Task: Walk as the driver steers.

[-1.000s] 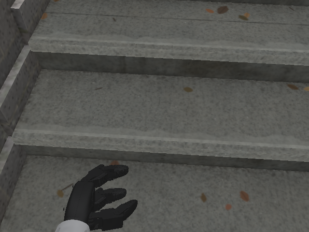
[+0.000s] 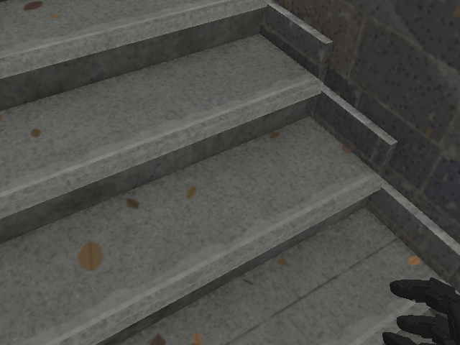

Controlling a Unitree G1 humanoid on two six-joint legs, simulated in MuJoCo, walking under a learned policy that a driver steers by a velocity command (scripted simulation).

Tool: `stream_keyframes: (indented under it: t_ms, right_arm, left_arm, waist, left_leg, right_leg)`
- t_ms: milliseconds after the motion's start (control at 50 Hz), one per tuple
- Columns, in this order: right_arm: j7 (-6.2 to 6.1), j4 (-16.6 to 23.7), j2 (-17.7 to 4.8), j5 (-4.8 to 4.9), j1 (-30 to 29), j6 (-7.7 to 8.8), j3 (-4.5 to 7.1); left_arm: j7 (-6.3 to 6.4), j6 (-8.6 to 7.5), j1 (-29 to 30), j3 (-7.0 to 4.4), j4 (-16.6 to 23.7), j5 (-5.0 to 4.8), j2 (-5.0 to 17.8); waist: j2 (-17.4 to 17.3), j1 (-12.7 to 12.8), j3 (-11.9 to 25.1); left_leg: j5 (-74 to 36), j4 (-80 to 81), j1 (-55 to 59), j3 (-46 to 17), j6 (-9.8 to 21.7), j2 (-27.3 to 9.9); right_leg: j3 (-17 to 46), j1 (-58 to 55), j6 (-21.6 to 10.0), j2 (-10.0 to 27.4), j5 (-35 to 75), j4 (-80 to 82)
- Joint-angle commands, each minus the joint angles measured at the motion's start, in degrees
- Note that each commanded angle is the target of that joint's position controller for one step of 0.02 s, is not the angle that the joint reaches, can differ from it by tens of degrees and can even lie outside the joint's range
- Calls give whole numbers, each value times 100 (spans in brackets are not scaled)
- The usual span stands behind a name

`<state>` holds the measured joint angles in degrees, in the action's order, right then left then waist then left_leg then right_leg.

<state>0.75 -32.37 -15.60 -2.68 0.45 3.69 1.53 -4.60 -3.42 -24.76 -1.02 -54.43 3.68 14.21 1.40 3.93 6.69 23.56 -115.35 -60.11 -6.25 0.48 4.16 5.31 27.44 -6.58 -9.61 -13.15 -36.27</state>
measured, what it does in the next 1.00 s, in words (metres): climbs, turning left: left foot 0.15 m higher, then right foot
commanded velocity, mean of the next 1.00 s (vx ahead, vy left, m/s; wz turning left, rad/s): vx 0.03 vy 0.00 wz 0.66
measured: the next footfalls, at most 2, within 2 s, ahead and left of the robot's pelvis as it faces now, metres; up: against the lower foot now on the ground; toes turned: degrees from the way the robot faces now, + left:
left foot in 0.28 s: +0.21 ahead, +0.23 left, +0.15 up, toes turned +5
right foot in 0.86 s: +0.36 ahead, +0.02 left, +0.15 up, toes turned +37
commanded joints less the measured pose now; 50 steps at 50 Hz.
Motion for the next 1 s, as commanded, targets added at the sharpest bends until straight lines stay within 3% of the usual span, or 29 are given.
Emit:
stream_keyframes:
  t_ms: [20, 60, 80, 100, 120, 140, 160, 200, 220, 260, 280, 300, 320, 340, 360, 420, 460, 540, 600, 720, 760, 800, 820, 860, 880, 900, 920, 960, 1000]
  right_arm:
    - [61, 249, 131, 200, 794, -83, -203]
    - [141, 375, 79, 291, 423, -81, -316]
    - [-374, 746, 1054, 58, -529, -311, -424]
    - [-531, 1073, 786, 55, -936, -426, -446]
    - [-52, 887, -186, 350, -76, -330, -362]
    - [188, 685, -187, 242, 278, -330, -320]
    - [272, 552, -131, 218, 202, -330, -354]
    - [341, 671, 27, 143, -443, -312, -463]
    - [454, 560, 112, 104, -239, -218, -484]
    - [478, 542, -228, 338, 37, -136, -422]
    - [410, 383, -403, 407, 350, -42, -337]
    - [222, 227, -758, 376, 908, 59, -196]
    - [23, 202, -1570, 118, 1772, 172, 70]
    - [77, 153, -1624, 24, 2340, 195, 126]
    - [94, -17, -1248, 41, 2360, 242, 92]
    - [104, -563, -252, 267, 1450, 312, -105]
    - [16, -559, -218, 308, 836, 345, -67]
    - [-202, -368, -247, 175, 977, 436, -51]
    - [-165, -517, -380, 160, 1684, 324, 11]
    - [-39, -317, -117, 214, 2017, 238, -81]
    - [-56, -406, -474, 351, 2128, 256, 86]
    - [-65, -222, -766, 268, 1508, 81, 261]
    - [50, -78, -929, 245, 902, 47, 281]
    - [148, -332, -435, 146, 1341, 32, 156]
    - [154, 92, 146, 153, 1620, 26, 53]
    - [103, 29, -392, 34, 1250, 52, 187]
    - [19, -121, -496, 41, 1318, 58, 221]
    - [-124, -379, -524, 37, 1495, 54, 227]
    - [-15, -218, -138, 37, 825, 148, 52]
  left_arm:
    - [293, -292, 106, -12, 454, 201, 344]
    - [457, -219, -575, -51, 429, 342, 616]
    - [598, -126, 185, -182, 165, -219, 690]
    - [780, -62, 300, -130, 365, -346, 646]
    - [592, -247, -410, 52, 660, 146, 944]
    - [394, -277, 117, -48, 864, 94, 1176]
    - [335, -291, 270, -11, 1043, 59, 1147]
    - [344, -298, 198, -65, 1161, -120, 1226]
    - [287, -311, 551, -116, 1331, -227, 1347]
    - [280, -355, 662, -451, 1412, -282, 2018]
    - [280, -375, 534, -492, 1399, -376, 1990]
    - [340, -361, 126, -462, 1476, -282, 1498]
    - [358, -314, 557, -312, 2120, -165, 693]
    - [282, -116, 1103, -343, 2179, -316, 599]
    - [340, -75, 1619, -278, 2264, -395, 270]
    - [603, -94, 1790, -36, 2258, -85, 372]
    - [687, -43, 1659, 15, 2345, -57, 396]
    - [664, 7, 2002, -4, 2238, -50, 570]
    - [734, 10, 2500, -71, 2505, -112, 543]
    - [850, -177, 2719, -166, 2686, -49, 392]
    - [703, -140, 3479, 3, 3125, -223, 17]
    - [497, -42, 2819, -21, 2774, -231, -172]
    - [340, -102, 2343, -133, 2578, -316, -54]
    - [263, -253, 1691, -272, 2352, -237, 148]
    - [429, -345, 1582, -420, 2465, -172, 895]
    - [583, -391, 1211, -491, 2325, -9, 1087]
    - [622, -447, 1674, -418, 2325, -127, 980]
    - [673, -432, 2679, -110, 2675, -354, 17]
    - [841, -372, 2551, -126, 2642, -217, -86]
  waist:
    - [9, -448, 104]
    - [-136, -83, -226]
    - [-626, -506, -1156]
    - [-785, -274, -1295]
    - [690, -190, 264]
    - [373, -525, 86]
    - [260, -526, -279]
    - [316, -256, -324]
    - [491, -386, -313]
    - [787, -276, -18]
    - [706, -230, 275]
    - [-74, 25, 1210]
    - [-2209, -375, 2233]
    - [-2634, -969, 1556]
    - [-1529, -1064, 362]
    - [-266, -283, 147]
    - [-485, -59, 174]
    - [-492, -473, 382]
    - [-756, -731, 169]
    - [-769, -819, 30]
    - [-510, -857, -220]
    - [-997, -639, -231]
    - [-1197, -224, -371]
    - [-506, 1, -6]
    - [1184, -272, 535]
    - [451, -44, 250]
    - [519, -377, 36]
    - [717, -717, 44]
    - [247, -550, -105]
  left_leg:
    - [771, -1036, -522, 352, 35, -201]
    - [937, -1630, -1509, 150, -90, -132]
    - [448, -40, -1275, 829, -64, -499]
    - [238, 884, -623, 755, -146, -796]
    - [35, -109, -739, 8, -238, -673]
    - [71, 663, -612, 244, -307, -803]
    - [-20, 1132, -174, 176, -388, -896]
    - [947, 2749, 207, 511, -198, -907]
    - [921, 2852, 1397, 786, -149, -844]
    - [932, 4074, 1719, 666, 72, -412]
    - [805, 5067, 1754, 648, 371, -36]
    - [-2639, 5357, 3322, -642, 1101, -262]
    - [-4439, 7514, 5186, -4020, 2513, -1576]
    - [-3268, 8936, 5136, -6041, 2577, -2008]
    - [-2423, 8641, 4343, -5224, 2263, -1720]
    - [-2009, 7424, 3124, -2960, 1713, -845]
    - [-1714, 8032, 2868, -2647, 1467, -631]
    - [-1997, 7981, 3228, -2298, 1367, -488]
    - [-1833, 8242, 4098, -2945, 1579, -673]
    - [-1893, 7912, 4280, -3302, 1576, -597]
    - [-1698, 8495, 4235, -3244, 1317, -401]
    - [151, 8941, 3486, -3434, 1023, -220]
    - [199, 8879, 2876, -3467, 975, -258]
    - [889, 7872, 2232, -2963, 514, 395]
    - [1450, 6332, 962, -1671, -236, 1237]
    - [973, 4924, 351, -1452, -697, 743]
    - [352, 4061, 327, -1167, -814, 434]
    - [-415, 3080, 796, -575, -720, -36]
    - [-460, 2828, 910, -57, -629, -239]
  right_leg:
    - [1474, -336, -808, 1419, 3496, 887]
    - [1723, -718, -731, 1728, 2713, 844]
    - [1581, -394, -639, 1571, 1295, 1745]
    - [1803, 11, -510, 1626, 1202, 2190]
    - [1867, -436, -372, 1874, 1152, 1388]
    - [1517, -688, -337, 1994, 841, 1645]
    - [1455, -399, -194, 2045, 937, 1829]
    - [1125, -889, -249, 2259, 962, 2121]
    - [707, -464, -296, 2424, 1703, 2241]
    - [614, -1808, -582, 2712, 4543, 1736]
    - [391, -2770, -588, 2576, 6450, 1073]
    - [-109, -2342, 5, 1959, 6163, -409]
    - [-83, -54, 729, 595, 562, -2155]
    - [1079, 1315, 975, -82, -1477, -4400]
    - [1387, 2158, 989, -83, -841, -5601]
    - [578, 2023, 844, 707, -355, -5562]
    - [397, 1716, 939, 844, -704, -5097]
    - [336, 1485, 1243, 845, -47, -4755]
    - [532, 2243, 1444, 800, -326, -4588]
    - [569, 2301, 1481, 722, -547, -4651]
    - [-126, 1776, 1460, 638, -2441, -1889]
    - [-383, 172, 1325, 528, -1095, -73]
    - [-501, -986, 1208, 486, 88, -50]
    - [115, -2727, 642, 1258, 836, 540]
    - [2652, -3560, -1290, 3087, 1521, 1182]
    - [3736, -3421, -1558, 3329, 663, 1572]
    - [3260, -2787, -1361, 3254, 25, 1790]
    - [1623, -1942, -605, 2709, -390, 2030]
    - [753, -1780, -612, 2455, 139, 2239]
Keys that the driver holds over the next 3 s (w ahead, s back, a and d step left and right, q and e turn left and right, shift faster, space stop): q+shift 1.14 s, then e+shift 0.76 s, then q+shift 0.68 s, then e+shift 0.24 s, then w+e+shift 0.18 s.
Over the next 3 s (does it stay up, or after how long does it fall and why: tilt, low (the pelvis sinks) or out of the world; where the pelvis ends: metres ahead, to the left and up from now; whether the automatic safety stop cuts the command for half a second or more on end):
stays up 0.33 0.21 0.16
